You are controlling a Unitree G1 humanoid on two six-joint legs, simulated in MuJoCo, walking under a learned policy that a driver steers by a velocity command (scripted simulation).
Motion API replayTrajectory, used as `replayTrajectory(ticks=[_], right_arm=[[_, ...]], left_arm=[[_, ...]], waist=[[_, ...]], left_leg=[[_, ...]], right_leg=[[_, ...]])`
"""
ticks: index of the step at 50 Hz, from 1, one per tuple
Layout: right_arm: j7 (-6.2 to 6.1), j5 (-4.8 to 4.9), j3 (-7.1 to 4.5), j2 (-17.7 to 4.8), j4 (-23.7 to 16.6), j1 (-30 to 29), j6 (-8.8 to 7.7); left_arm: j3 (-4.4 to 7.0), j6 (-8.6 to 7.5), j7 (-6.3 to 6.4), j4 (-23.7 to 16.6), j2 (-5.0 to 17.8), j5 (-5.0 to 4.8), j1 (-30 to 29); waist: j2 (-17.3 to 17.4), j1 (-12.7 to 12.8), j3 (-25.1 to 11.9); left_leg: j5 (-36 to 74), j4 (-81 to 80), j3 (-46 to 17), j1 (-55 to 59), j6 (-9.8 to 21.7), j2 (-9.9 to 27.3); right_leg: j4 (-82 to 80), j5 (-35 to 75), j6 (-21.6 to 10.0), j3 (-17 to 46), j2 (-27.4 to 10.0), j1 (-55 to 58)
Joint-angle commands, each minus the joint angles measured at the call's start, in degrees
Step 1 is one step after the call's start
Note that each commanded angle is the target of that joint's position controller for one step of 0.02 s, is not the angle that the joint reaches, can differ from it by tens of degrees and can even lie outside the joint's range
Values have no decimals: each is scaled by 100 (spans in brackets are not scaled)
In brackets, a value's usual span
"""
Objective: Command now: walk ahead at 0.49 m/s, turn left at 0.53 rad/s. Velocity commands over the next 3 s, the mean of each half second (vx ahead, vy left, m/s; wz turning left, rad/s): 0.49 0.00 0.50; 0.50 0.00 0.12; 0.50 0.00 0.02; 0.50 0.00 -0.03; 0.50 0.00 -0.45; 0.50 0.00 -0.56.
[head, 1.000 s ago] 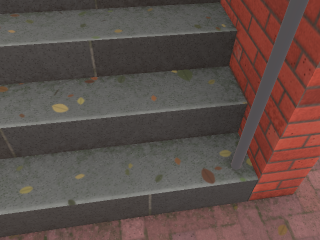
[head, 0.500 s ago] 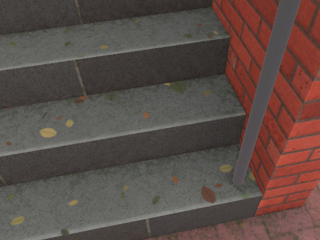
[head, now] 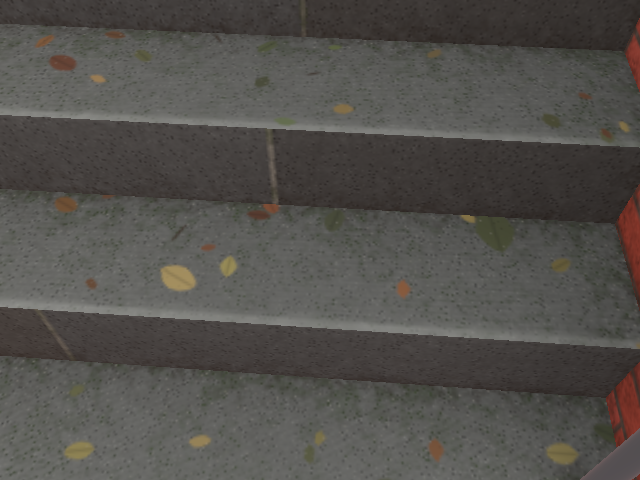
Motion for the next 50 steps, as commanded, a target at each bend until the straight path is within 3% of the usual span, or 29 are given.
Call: replayTrajectory(ticks=[1,4,7,8,14,18,22,23,24,26,27,28,29,30,31,32,34,35,36,37,38,39,40,42,46,47,48,49,50], right_arm=[[-87,124,-175,-646,-339,209,4],[-99,54,-173,-676,-329,460,-11],[-176,103,-160,-719,-321,851,14],[-203,66,-126,-651,-364,1069,-18],[-361,42,-207,-848,-165,2395,-82],[-419,30,-201,-915,144,2631,-300],[-501,202,-121,-679,349,2241,-195],[-440,260,-131,-863,73,1638,-82],[-366,331,-176,-915,-235,1004,-51],[-177,526,-421,-1648,-170,1168,-240],[-62,606,-504,-1627,-172,993,-346],[115,540,-335,-635,-581,706,-432],[180,-31,-199,103,-559,1580,-399],[175,-192,-152,309,-709,1634,-276],[151,-281,-62,362,-902,996,-121],[176,-274,30,458,-696,559,-20],[85,-109,111,576,-754,322,139],[19,-28,176,753,-855,301,181],[343,243,393,345,-515,1233,216],[401,142,360,248,-472,1339,244],[458,-1,405,342,-676,1122,248],[507,27,352,406,-754,859,183],[492,147,348,461,-740,626,221],[478,117,493,644,-602,464,294],[100,138,778,699,-1043,-869,237],[-73,26,706,1195,-1865,-1695,60],[-73,54,732,956,-2067,-1901,18],[-2,56,719,915,-2209,-1999,84],[89,88,809,964,-2340,-1973,213]], left_arm=[[109,167,83,-538,569,179,34],[41,350,38,-717,197,176,163],[61,403,16,-1171,266,153,-350],[26,425,9,-1144,146,75,-374],[-106,400,34,-2251,-78,198,-1983],[-258,389,138,-2879,-307,170,-2744],[-508,491,134,-3786,-730,222,-3464],[-508,585,108,-3616,-503,71,-2762],[-454,622,123,-3340,-507,65,-1989],[108,601,230,-2343,278,-99,637],[325,481,245,-2044,828,27,1267],[529,481,374,-1547,1723,191,2007],[574,517,416,-1593,1639,-152,1216],[496,468,276,-1732,1235,-254,56],[363,382,143,-1512,696,-221,-555],[295,275,139,-1026,303,-242,-392],[188,135,82,-105,-235,-262,43],[205,39,-5,104,-231,-210,156],[-18,-66,-279,-195,-661,91,-283],[-49,-95,-402,100,-727,108,9],[0,-80,-487,165,-401,164,73],[78,-48,-499,93,-158,161,-108],[126,-10,-563,16,57,191,-251],[-3,-34,-522,548,-149,326,1000],[-394,42,-686,1149,-669,668,2128],[26,-148,-150,839,439,-411,1445],[-34,-185,70,841,409,-542,1383],[-42,-136,243,844,274,-458,1647],[22,-82,366,846,372,-565,1798]], waist=[[20,-20,-637],[258,102,-949],[255,-65,-748],[761,-245,-943],[231,-640,-357],[618,-714,-2],[484,-476,-29],[151,-151,-349],[462,182,-843],[979,1180,-2643],[504,1473,-2721],[-2633,1427,-2701],[-2555,576,-2786],[-1481,-101,-2034],[-632,-288,-921],[105,-293,-456],[-57,-542,-103],[-518,-515,-114],[-1974,-316,-67],[-1113,-358,-93],[-456,-514,-430],[-225,-563,-559],[-273,-520,-772],[-781,-125,-543],[-93,40,-260],[33,-407,1138],[482,-470,1169],[350,-296,1011],[-198,-166,741]], left_leg=[[1845,-1513,-1989,1040,1041,1677],[3174,-1060,-1814,996,1110,1511],[2413,-1008,-2031,923,1063,1368],[1948,-1001,-2185,1051,1219,1359],[264,-1172,-3594,2798,1409,1904],[107,-1279,-3606,3391,1205,2248],[619,-2700,-2811,1371,634,1871],[1190,-3322,-2037,414,520,1575],[3601,-3079,-1623,-418,398,1550],[9099,-653,-1221,972,202,1684],[8228,1350,-1362,1338,13,1374],[1747,3983,-1609,-558,-301,-331],[-359,6559,-2478,-1130,-284,-768],[-262,7481,-2181,-1787,-271,-459],[-62,7650,-1450,-2415,-238,-122],[498,7537,-1505,-2598,-98,41],[724,8129,-1375,-3053,-121,-34],[381,8864,-1398,-3665,-26,-130],[1236,8582,-2428,-5100,621,-109],[1140,8824,-2160,-5458,715,-93],[1483,8187,-1739,-5408,764,78],[1394,7631,-1259,-5150,744,185],[1216,7573,-767,-4662,631,377],[490,9656,-566,-5973,561,447],[-89,9119,-899,-8325,888,742],[-1126,8974,-78,-6932,90,957],[-1043,7844,147,-5960,-159,1192],[-792,7653,330,-5746,-239,1291],[-864,6614,648,-4725,-88,1428]], right_leg=[[-85,238,162,325,-229,-887],[824,133,313,33,-81,-1308],[907,448,397,16,-206,-2045],[1975,302,363,-135,-17,-2289],[3716,-561,49,356,-115,-5564],[5240,-2105,-237,703,-20,-7314],[3060,-1875,-440,497,-249,-4922],[1215,-1295,-390,-292,-163,-2758],[697,-900,-496,-232,77,-413],[208,-688,-416,-659,717,1601],[-1454,-934,-501,124,786,1633],[-4343,45,-1083,4001,-1076,2175],[-5701,285,-1042,6618,-1750,1609],[-5303,-1296,-1093,6309,-1587,821],[-4849,-2752,-1177,5262,-1299,-14],[-4329,-3189,-972,4188,-1139,-546],[-4269,-2161,-668,2709,-868,-852],[-4408,-1661,-645,2410,-897,-446],[-4912,-1444,-954,2536,-607,-58],[-5140,-1152,-1105,2439,-713,175],[-5204,-910,-1112,2040,-662,181],[-5373,-617,-1012,1287,-498,23],[-5715,-354,-1062,925,-560,-393],[-5827,-457,-1272,1244,-798,380],[-6042,-285,-1193,1398,-1200,2405],[-6898,-467,-882,996,-1119,512],[-7362,-807,-752,773,-909,-211],[-7696,-445,-933,825,-1002,78],[-8602,763,-1084,457,-1062,358]])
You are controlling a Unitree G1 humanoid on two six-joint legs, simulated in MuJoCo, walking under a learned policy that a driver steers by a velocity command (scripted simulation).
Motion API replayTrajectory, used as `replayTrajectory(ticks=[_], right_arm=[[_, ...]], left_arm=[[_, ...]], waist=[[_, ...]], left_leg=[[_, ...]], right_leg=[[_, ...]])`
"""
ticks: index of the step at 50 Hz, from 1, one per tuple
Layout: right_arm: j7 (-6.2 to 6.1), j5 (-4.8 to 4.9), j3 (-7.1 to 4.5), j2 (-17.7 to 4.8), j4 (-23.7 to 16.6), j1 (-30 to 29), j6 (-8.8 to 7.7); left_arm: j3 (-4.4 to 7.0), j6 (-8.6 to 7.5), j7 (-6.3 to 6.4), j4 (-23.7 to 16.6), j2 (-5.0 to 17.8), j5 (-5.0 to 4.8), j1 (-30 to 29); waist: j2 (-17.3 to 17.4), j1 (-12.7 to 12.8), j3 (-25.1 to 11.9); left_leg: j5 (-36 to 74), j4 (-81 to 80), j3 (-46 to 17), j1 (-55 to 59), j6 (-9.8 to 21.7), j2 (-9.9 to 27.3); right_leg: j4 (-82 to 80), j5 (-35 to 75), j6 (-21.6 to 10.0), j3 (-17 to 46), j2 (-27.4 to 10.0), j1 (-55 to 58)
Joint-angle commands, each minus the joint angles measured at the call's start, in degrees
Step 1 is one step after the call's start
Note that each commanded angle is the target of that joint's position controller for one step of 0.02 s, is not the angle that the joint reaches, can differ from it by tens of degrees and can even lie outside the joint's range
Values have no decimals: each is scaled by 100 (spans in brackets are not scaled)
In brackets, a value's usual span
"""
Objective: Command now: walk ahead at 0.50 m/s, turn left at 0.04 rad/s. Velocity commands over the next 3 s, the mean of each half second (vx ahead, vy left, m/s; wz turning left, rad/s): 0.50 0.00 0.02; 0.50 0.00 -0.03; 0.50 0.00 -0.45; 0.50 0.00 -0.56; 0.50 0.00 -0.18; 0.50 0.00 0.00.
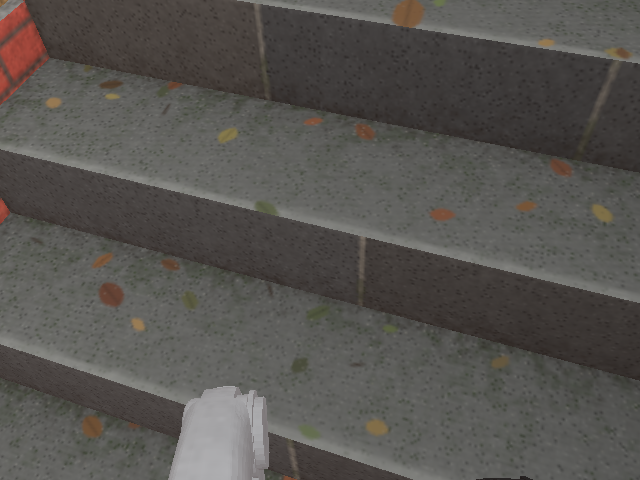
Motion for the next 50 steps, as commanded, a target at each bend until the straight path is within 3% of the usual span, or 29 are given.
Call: replayTrajectory(ticks=[1,3,5,6,7,8,9,10,12,14,18,20,25,27,28,29,31,32,33,34,35,36,39,42,45,46,47,48,50], right_arm=[[31,-1,164,205,-1204,-1554,10],[162,66,73,210,-781,-856,-127],[127,-43,-217,-235,-341,968,-167],[137,-106,-422,-648,-158,1424,-121],[-20,-198,-615,-1083,222,1948,-155],[-146,-87,-891,-1578,158,2319,20],[-128,27,-1015,-1692,149,1377,-2],[-79,72,-988,-1482,320,802,-98],[-72,-7,-750,-539,910,955,-389],[-8,-84,-583,60,1262,1138,-513],[55,-166,-595,-324,1511,1584,-782],[150,-169,-585,-569,1811,2149,-903],[-92,36,-516,-556,1981,2504,-863],[-285,12,-609,-856,1955,2796,-789],[-313,151,-575,-808,1639,2123,-768],[-333,260,-593,-1022,1545,2272,-826],[-250,334,-727,-1423,1497,2337,-947],[-121,252,-760,-1475,1430,2255,-1013],[116,267,-775,-1010,971,2212,-1045],[234,-1,-924,-854,767,1539,-956],[250,-290,-841,-336,272,1460,-837],[205,-344,-723,-87,-61,1027,-776],[-25,-56,-385,521,-174,1456,-633],[-117,-40,-349,237,-246,1229,-366],[-187,-38,-314,252,-534,316,-228],[188,21,-116,-101,-580,-68,-19],[222,-52,-90,7,-691,-412,25],[253,-223,41,112,-663,-600,-1],[231,-236,96,-75,-891,-1408,96]], left_arm=[[361,41,452,-61,1343,-334,690],[412,48,342,-367,1405,-374,384],[575,-74,204,-563,1852,-165,278],[716,-183,49,-774,2192,-155,-36],[637,-351,-176,-1129,1555,-309,281],[769,-440,-387,-1285,1575,-125,-348],[800,-397,-393,-1602,1127,13,-848],[690,-286,-278,-2176,702,158,-1398],[417,-153,-83,-2558,333,256,-1797],[271,14,-19,-2480,155,148,-1319],[190,146,191,-2781,156,-23,-2156],[86,266,329,-3094,-64,96,-2758],[-126,352,199,-3866,-76,156,-4441],[-212,416,194,-3697,-283,130,-4083],[-142,375,150,-3198,-8,-19,-3364],[-110,346,176,-2905,18,-127,-2995],[112,378,233,-2611,568,-124,-1703],[256,383,210,-2343,913,94,-1273],[557,461,281,-2048,1696,284,-583],[728,640,440,-1950,1825,184,-1102],[719,541,366,-1915,1705,138,-1852],[712,401,281,-1588,1529,175,-1845],[376,127,74,-689,199,260,-1515],[413,-136,-77,-641,504,168,-1493],[483,-281,8,-518,1010,74,-764],[257,-17,-369,53,778,860,262],[160,148,-540,233,534,1011,685],[56,190,-577,327,489,974,1012],[74,210,-740,433,856,952,1126]], waist=[[-522,317,914],[-390,44,-418],[-1150,-596,-1839],[-1068,-934,-2275],[146,-780,-2407],[738,-1155,-2445],[275,-779,-2250],[59,-256,-1597],[-281,23,26],[-274,478,300],[-33,359,304],[79,275,308],[77,140,322],[640,71,-158],[307,363,-471],[656,387,-996],[1613,858,-1786],[1629,1059,-2272],[-195,1089,-2317],[-975,1060,-1884],[-355,422,-1073],[27,228,-83],[-52,-354,742],[-6,-532,694],[-324,-198,469],[-1312,67,-617],[-615,154,-139],[-224,237,-166],[-214,345,-478]], left_leg=[[-608,-1905,841,1832,-37,389],[-453,-3537,1450,4750,259,-388],[-802,-4555,983,6080,447,-901],[-1004,-5312,318,6934,463,-859],[-1872,-6161,-2340,8299,1202,585],[-2702,-8606,-4920,8024,1564,1463],[-3298,-9169,-5524,7448,1354,1558],[-3725,-9125,-4883,6897,994,1513],[-2200,-8578,-3017,5953,522,1149],[-1017,-8597,-1773,5698,242,906],[333,-9368,-958,6070,285,1008],[47,-9601,-1125,7034,316,1191],[843,-10779,-391,6953,73,814],[2682,-11120,-160,7780,452,902],[5080,-10774,692,7291,363,473],[8401,-10161,643,7423,567,661],[10855,-8230,358,8677,602,1061],[9578,-6874,253,8480,451,933],[6313,-4521,4,6418,27,91],[1478,-1379,-567,4881,-262,-891],[1326,381,-1285,3856,-300,-740],[1360,719,-1056,3084,-196,-651],[1015,1453,-1294,2052,-3,-752],[1032,119,-1083,2078,-33,-662],[772,694,-220,1397,-115,-345],[636,1545,-1040,-282,555,-468],[618,1482,-1188,-1333,876,-374],[825,1392,-995,-1788,971,-235],[1157,39,-20,-1462,893,322]], right_leg=[[-2851,1823,-1044,316,-1080,-625],[-1567,7876,-951,-374,-1126,-331],[789,10386,-829,-144,-1539,967],[2112,9614,-755,-24,-1334,745],[3925,7612,-558,261,-578,-1660],[6560,1512,-454,468,554,-2283],[9232,1483,-266,1591,604,-3039],[10060,1679,-271,1434,294,-3803],[10438,1453,-443,1162,256,-5010],[10373,1201,-450,1294,293,-5331],[10952,1021,-501,1053,561,-6343],[12214,339,-639,988,501,-7789],[9456,474,-661,-126,-73,-6974],[8376,-42,-681,-510,-241,-5961],[6782,-205,-748,-997,3,-4216],[6383,-311,-719,-1235,412,-3076],[4857,-1060,-718,-883,824,-2155],[4048,-1350,-775,120,639,-1352],[2037,-2160,-1439,3644,-946,-346],[-487,-3124,-1680,6315,-1316,-696],[-229,-3723,-1367,5726,-1501,-1474],[249,-3527,-1153,4718,-1386,-2115],[722,-1165,-685,2177,-891,-2798],[394,16,-650,832,-573,-2784],[-234,232,-1104,1167,-884,-1930],[31,336,-1429,1887,-1047,-682],[-3,338,-1262,1901,-1217,5],[-31,321,-1264,2025,-1287,338],[-506,230,-1249,1584,-1068,133]])
Over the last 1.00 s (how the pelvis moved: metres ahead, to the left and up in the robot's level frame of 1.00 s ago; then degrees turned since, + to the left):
0.45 -0.06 0.21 17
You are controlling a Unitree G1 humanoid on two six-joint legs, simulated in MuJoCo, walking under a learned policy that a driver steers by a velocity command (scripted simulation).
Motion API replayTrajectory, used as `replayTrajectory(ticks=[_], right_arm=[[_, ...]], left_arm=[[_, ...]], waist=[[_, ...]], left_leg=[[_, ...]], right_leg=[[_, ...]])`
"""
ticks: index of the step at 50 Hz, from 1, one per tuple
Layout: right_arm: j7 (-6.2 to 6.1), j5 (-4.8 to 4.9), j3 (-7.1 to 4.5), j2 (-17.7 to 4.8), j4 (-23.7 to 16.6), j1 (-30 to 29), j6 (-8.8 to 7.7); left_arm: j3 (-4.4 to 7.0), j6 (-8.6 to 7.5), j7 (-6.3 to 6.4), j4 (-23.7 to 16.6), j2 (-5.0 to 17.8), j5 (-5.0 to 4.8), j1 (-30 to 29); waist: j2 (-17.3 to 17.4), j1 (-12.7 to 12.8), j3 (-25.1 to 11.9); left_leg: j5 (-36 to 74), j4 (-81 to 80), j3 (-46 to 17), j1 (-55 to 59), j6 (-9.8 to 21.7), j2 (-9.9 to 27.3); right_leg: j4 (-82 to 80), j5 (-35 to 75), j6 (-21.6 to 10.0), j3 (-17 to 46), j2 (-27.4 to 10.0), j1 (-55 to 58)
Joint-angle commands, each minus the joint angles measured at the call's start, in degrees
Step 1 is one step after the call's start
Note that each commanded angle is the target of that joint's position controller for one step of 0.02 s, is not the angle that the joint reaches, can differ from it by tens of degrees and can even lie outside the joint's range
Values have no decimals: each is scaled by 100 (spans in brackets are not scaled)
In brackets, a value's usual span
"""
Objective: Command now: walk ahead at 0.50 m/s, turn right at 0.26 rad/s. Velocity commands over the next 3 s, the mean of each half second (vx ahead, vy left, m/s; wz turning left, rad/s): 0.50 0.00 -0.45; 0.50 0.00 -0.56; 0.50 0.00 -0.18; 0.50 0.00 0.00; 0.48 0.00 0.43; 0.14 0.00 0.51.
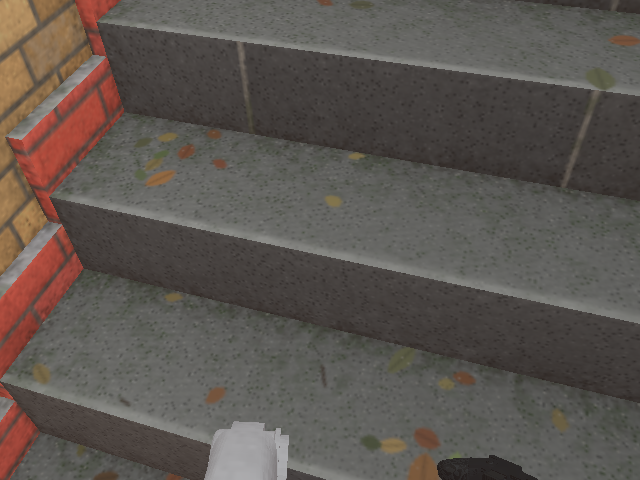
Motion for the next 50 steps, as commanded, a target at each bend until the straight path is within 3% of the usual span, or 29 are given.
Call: replayTrajectory(ticks=[1,3,4,6,8,9,10,11,12,13,15,16,19,21,25,27,29,31,32,33,34,35,36,40,42,45,47,48,50], right_arm=[[-25,63,5,-453,-761,-1814,155],[103,-19,101,-361,-867,-2793,405],[253,-103,113,-173,-593,-2281,403],[406,-78,10,-590,-364,-2006,460],[220,-17,-84,-979,-116,-1347,379],[38,-44,-229,-1125,344,90,380],[-46,171,-224,-1318,822,1707,303],[14,-122,-431,-1757,1223,2672,253],[-10,-80,-485,-1800,1682,2366,-65],[52,30,-470,-1560,1812,1440,-256],[100,110,-215,-413,2080,524,-379],[111,-3,-170,-202,2167,389,-398],[68,-119,-266,-186,2396,854,-491],[108,-407,-182,-59,2652,1090,-486],[235,-615,-163,-512,2665,1594,-545],[511,-322,-321,-1285,2553,1477,-469],[513,-167,-436,-2118,2513,1661,-773],[499,150,-602,-2188,2581,1844,-859],[590,-204,-580,-1967,2689,2537,-773],[695,-510,-591,-1721,2625,2395,-670],[907,-610,-516,-1104,2500,2021,-486],[921,-219,-621,-1104,2630,1880,-349],[768,-219,-567,-818,2522,1761,-406],[187,-170,-335,-581,1774,848,-360],[132,-84,-313,-752,1671,688,-301],[51,-1,-121,-655,1328,42,-322],[-55,-99,-84,-805,731,-701,-230],[-98,-24,-126,-1017,557,-1031,-182],[-62,3,-8,-923,-93,-2366,54]], left_arm=[[-117,35,-271,345,200,110,963],[-126,6,-465,173,274,-237,418],[-102,-109,-484,-120,468,-477,-167],[3,-351,-470,-58,1102,-609,245],[319,-405,-453,-35,1592,-750,243],[378,-393,-434,-11,1424,-449,106],[200,-382,-515,-368,773,-120,584],[359,-228,-600,119,596,-351,474],[341,-223,-500,-3,303,-555,48],[298,-217,-309,-136,32,-626,-461],[230,-78,-87,-581,-57,-629,-1218],[156,49,-65,-772,-125,-580,-1351],[-1,199,-174,-1110,-386,-775,-2078],[-146,183,-130,-1459,-424,-866,-2565],[-125,382,-14,-2242,306,-856,-3843],[-164,714,2,-2742,611,-796,-4869],[-95,835,-240,-2447,507,-811,-3908],[-60,705,-111,-2256,612,-643,-2840],[50,769,17,-1979,1014,-729,-2294],[168,839,117,-1550,1218,-766,-1221],[273,855,194,-1022,1558,-577,-377],[413,795,142,-1039,1550,-450,-381],[332,625,156,-849,1241,-436,-652],[0,108,3,-343,195,-534,-1894],[49,-12,-27,-517,349,-537,-2138],[28,-73,95,-264,385,-266,-996],[0,-138,-12,-145,507,-67,-579],[72,-165,-64,-321,745,-85,-583],[165,-37,-295,-598,1169,-588,-1059]], waist=[[-471,175,419],[-658,77,409],[-996,-389,114],[-1065,-582,-702],[-1541,-697,-1005],[-906,-1144,-1901],[942,-1214,-3517],[1614,-1632,-2450],[1069,-1250,-835],[843,-778,-263],[-571,-211,-463],[-597,78,-437],[365,200,115],[-99,319,448],[-57,138,134],[526,163,22],[700,671,-358],[1002,875,-533],[822,564,-1345],[417,866,-1711],[-839,947,-1454],[-1074,1043,-742],[-1145,733,-335],[320,-637,-46],[72,-706,-39],[-448,-296,21],[265,-206,-190],[-67,-60,-27],[-467,-189,62]], left_leg=[[39,-1030,725,-1478,163,764],[-904,-2050,1090,1321,181,703],[-707,-2088,1417,2766,-38,394],[-1095,-3377,1746,3611,-442,-268],[-1814,-5903,1727,4218,-583,-656],[242,-6273,454,6521,-179,-132],[656,-7667,-2409,9259,882,1250],[-1293,-9422,-4969,8228,1251,2195],[-2728,-9638,-4491,7203,669,2020],[-2102,-9251,-3450,6542,532,1885],[-302,-9095,-1654,6527,41,1691],[304,-9174,-948,6359,-167,1517],[518,-9874,358,6488,-209,1317],[-290,-10246,776,6349,-406,1232],[-249,-10895,1553,6388,-455,983],[3108,-12124,1617,5264,41,1338],[8854,-10988,1877,6884,16,1823],[10051,-9630,1690,9453,-151,2043],[10428,-8529,1597,8419,-106,1743],[8663,-7261,1187,6983,-93,1411],[2517,-5296,927,4832,-463,354],[1399,-2050,-340,3592,-552,-153],[1466,-460,-1219,2542,-506,-468],[795,30,-771,1195,-308,-247],[-104,-260,-25,1318,-480,74],[-974,1451,-27,413,-491,5],[-361,-332,44,454,-570,377],[-417,-878,175,598,-711,474],[-2569,-3378,865,3980,-1139,246]], right_leg=[[-1903,437,-997,1694,-1398,727],[-3026,1621,-1198,1288,-1561,-1541],[-2665,4353,-1243,925,-1457,-2042],[-1811,9121,-1406,896,-1663,-540],[-564,11287,-1003,790,-1498,1462],[953,10769,-703,985,-1466,253],[2792,6801,-688,1371,-790,-1859],[6219,2794,-372,2003,134,-3120],[8202,3082,-429,2361,31,-4331],[9179,2782,-461,2093,-16,-5067],[9361,2266,-830,2054,-79,-5300],[9263,2310,-899,1726,-297,-5360],[10847,954,-1287,1111,-357,-6268],[10968,1075,-1668,1240,-310,-6972],[8466,2092,-1411,489,-652,-6547],[6340,225,-988,-329,-371,-3960],[5762,531,-668,-705,136,-3441],[3505,-121,-571,-656,607,-3802],[3836,1592,-912,97,765,-2141],[2847,1887,-1158,1324,570,-502],[846,1107,-1741,3376,-139,388],[-316,-1225,-1560,4816,-540,-193],[-318,-1806,-1454,5008,-627,-492],[166,1329,-970,2749,-329,-973],[-270,1512,-906,1876,-190,-1464],[-562,448,-1069,2722,-421,-1353],[-600,259,-849,2701,-509,-968],[-782,543,-885,2572,-489,-1079],[-2641,702,-1358,2629,-903,-3474]])
Over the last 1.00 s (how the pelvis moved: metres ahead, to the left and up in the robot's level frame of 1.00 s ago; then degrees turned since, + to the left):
0.53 0.00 0.37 -4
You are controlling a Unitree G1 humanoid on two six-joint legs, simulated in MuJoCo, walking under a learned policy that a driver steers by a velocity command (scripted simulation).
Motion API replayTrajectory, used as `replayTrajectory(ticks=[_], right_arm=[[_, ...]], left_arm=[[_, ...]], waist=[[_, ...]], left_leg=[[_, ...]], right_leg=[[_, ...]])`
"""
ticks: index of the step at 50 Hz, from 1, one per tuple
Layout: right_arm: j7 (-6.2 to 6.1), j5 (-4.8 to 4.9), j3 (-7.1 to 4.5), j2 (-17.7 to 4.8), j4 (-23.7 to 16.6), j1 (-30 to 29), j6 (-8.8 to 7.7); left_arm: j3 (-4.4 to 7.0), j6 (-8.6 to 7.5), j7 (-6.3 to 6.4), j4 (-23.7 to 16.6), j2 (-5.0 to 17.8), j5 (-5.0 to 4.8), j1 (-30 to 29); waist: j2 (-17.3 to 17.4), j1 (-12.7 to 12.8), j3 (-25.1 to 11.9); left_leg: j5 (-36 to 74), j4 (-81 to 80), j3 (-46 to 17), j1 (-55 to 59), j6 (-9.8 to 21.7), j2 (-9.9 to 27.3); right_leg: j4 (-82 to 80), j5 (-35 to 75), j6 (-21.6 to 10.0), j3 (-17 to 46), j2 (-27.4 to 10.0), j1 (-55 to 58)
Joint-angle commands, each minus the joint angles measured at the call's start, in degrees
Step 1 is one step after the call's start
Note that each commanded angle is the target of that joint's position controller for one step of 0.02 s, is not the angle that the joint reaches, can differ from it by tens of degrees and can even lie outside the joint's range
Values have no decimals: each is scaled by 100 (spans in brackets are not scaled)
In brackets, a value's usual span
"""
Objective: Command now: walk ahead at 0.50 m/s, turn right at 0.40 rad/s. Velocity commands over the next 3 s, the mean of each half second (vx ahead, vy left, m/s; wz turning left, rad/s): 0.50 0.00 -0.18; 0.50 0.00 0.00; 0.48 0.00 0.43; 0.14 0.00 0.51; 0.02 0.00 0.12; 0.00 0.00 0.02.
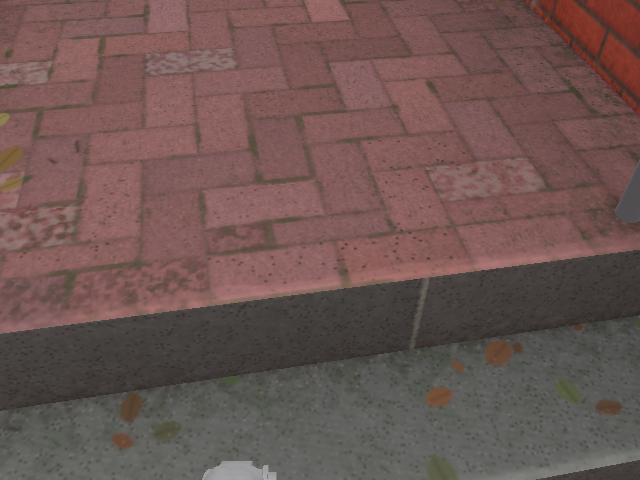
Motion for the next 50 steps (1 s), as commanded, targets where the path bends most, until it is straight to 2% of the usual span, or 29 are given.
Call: replayTrajectory(ticks=[1,2,3,4,5,6,7,8,9,12,17,18,21,25,26,27,29,33,35,36,37,38,39,40,41,43,45,47,50], right_arm=[[143,89,10,-130,-1114,-1648,52],[163,178,-116,-517,-761,-352,45],[145,161,-308,-1030,-662,78,-6],[138,149,-429,-1281,-333,821,-28],[112,65,-498,-1344,51,1958,4],[-4,-257,-655,-1788,305,3087,65],[-81,-239,-613,-1636,428,3120,-119],[-20,-104,-565,-1446,375,2255,-268],[23,54,-544,-1074,598,1736,-300],[-64,145,-213,197,1006,902,-370],[92,-280,-291,-200,1052,1227,-628],[78,-260,-274,-205,1203,1757,-640],[78,-465,-121,53,1881,3132,-593],[280,-585,-55,-20,2006,3541,-623],[266,-545,-21,118,2083,3756,-608],[-386,688,-133,184,1785,3423,-851],[-694,655,-225,-35,1684,3336,-911],[-541,617,-502,-977,1422,3477,-808],[-316,540,-671,-1031,1081,3370,-987],[-130,589,-716,-469,715,3370,-957],[-35,366,-803,-386,559,3006,-997],[605,86,-739,-45,1060,2592,-642],[594,17,-769,-203,701,1763,-655],[498,-69,-631,47,653,1708,-603],[440,10,-484,287,447,1627,-524],[373,152,-472,88,317,1628,-252],[328,177,-293,348,46,1177,-71],[347,132,-187,285,-168,682,-111],[314,149,-237,-228,-569,-228,0]], left_arm=[[224,-191,-211,-711,1413,-430,-714],[320,-265,-298,-725,1821,-347,-1033],[443,-377,-295,-845,1957,-600,-1085],[446,-451,-314,-609,1576,-417,-533],[364,-389,-383,-404,1012,-35,-76],[286,-116,-461,-409,527,73,-321],[415,-34,-341,-438,681,-232,-1008],[461,-50,-144,-568,777,-450,-1354],[391,-73,-15,-681,744,-503,-1411],[223,-7,103,-840,482,-300,-1381],[44,138,19,-1557,617,-295,-2486],[19,208,-32,-1396,515,-232,-2273],[-219,205,243,-1858,228,-258,-2980],[-280,428,278,-2607,419,-243,-4310],[-301,501,224,-2592,255,-252,-4374],[-388,370,398,-3184,-352,-534,-4453],[-316,406,516,-3080,-161,-636,-3550],[-50,324,598,-2649,57,-755,-2096],[396,175,609,-2206,1051,-354,-594],[672,264,670,-1964,1652,-273,-372],[758,311,688,-2018,1715,-400,-944],[296,413,297,-1457,1096,-37,-267],[309,216,185,-1012,779,-117,-448],[178,128,122,-884,379,-211,-936],[24,78,45,-698,7,-40,-1404],[-100,-45,-3,-600,-225,41,-1914],[-180,-152,121,-398,-249,130,-1835],[-240,-301,174,-344,-160,282,-1675],[-187,-358,117,-360,464,319,-686]], waist=[[-887,-426,671],[-934,-908,437],[-786,-1031,-155],[-330,-791,-1116],[765,-1008,-1812],[2057,-1594,-1298],[1979,-1666,3],[1980,-1085,807],[1008,-654,887],[161,22,634],[232,-36,719],[910,-147,747],[500,-538,1194],[414,-581,1061],[596,-599,1119],[309,-358,2159],[230,-145,1793],[1182,455,-134],[1644,853,-1090],[-110,748,-1152],[-295,648,-1340],[-796,1107,25],[-53,610,885],[754,246,740],[1165,-165,686],[887,-575,880],[10,-862,1087],[164,-916,1019],[-365,-421,727]], left_leg=[[-1310,-1739,960,3819,-608,-315],[-44,-2035,559,3884,-531,-454],[-343,-3366,827,3842,-418,-865],[475,-3840,-22,4749,106,-670],[-55,-5325,-2389,6696,942,97],[-2637,-7799,-5611,7592,1490,1168],[-4991,-8320,-6588,6741,1012,1097],[-4650,-8209,-5868,5733,816,1106],[-3625,-7883,-4490,5317,668,986],[-2006,-7860,-2684,4958,267,667],[-442,-8776,-636,4665,203,351],[-304,-8935,-837,4928,518,516],[-391,-8886,-1594,7333,663,1184],[-126,-9770,-925,7080,593,1149],[99,-9822,-690,6861,589,1081],[-478,-11112,-875,5494,341,1219],[656,-11147,-130,6239,396,1067],[10221,-8485,496,7909,396,1323],[8230,-5642,282,6899,103,838],[3529,-3179,7,4776,-173,-419],[1335,-92,-555,4344,-274,-694],[3095,1956,-2359,2416,209,-1006],[2872,2337,-1968,1646,443,-870],[2714,2368,-1932,1428,785,-841],[2859,2175,-1931,1289,1075,-606],[2384,2448,-1603,900,1294,-320],[1483,3501,-1229,133,1398,-361],[1739,2907,-741,110,1409,-263],[2244,1542,68,289,824,22]], right_leg=[[-2700,2534,-1674,1326,-1755,-2644],[-2055,6006,-1507,1072,-2051,-1409],[-1149,8422,-1364,562,-1719,65],[201,9384,-1064,206,-1391,473],[1850,7428,-910,337,-796,-1183],[4091,2034,-662,755,276,-3388],[6426,2456,-754,1476,293,-4633],[7237,2858,-867,1326,156,-5018],[7533,2973,-1004,1013,93,-4977],[8077,2662,-1100,848,-128,-5176],[7281,2789,-1002,-434,-520,-5355],[8955,2195,-934,-703,-484,-5647],[9801,1741,-1302,108,-449,-8565],[7818,2595,-1204,-1165,-1277,-8102],[7937,2781,-1150,-1386,-1357,-7952],[8199,842,-374,-1843,-1243,-6286],[7336,305,-301,-1904,-1332,-5134],[4188,-917,-829,-2720,-30,-1279],[2505,-1321,-1251,-10,-796,795],[6,-1363,-1781,3736,-2191,1622],[-1536,-1888,-1793,5215,-2595,1153],[-1568,-2742,-1665,4879,-2368,93],[-857,-2255,-1570,3613,-2120,-322],[-650,-1641,-1746,2978,-2134,-489],[-679,-1365,-1551,2314,-2174,-793],[-1092,-569,-1269,1236,-2286,-1177],[-1443,-219,-935,69,-1790,-1204],[-1457,-45,-587,-1085,-1303,-1392],[-1719,430,-663,-1669,-1109,-938]])
Over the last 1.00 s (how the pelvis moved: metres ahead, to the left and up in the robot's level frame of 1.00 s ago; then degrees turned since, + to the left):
0.53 -0.02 0.37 -29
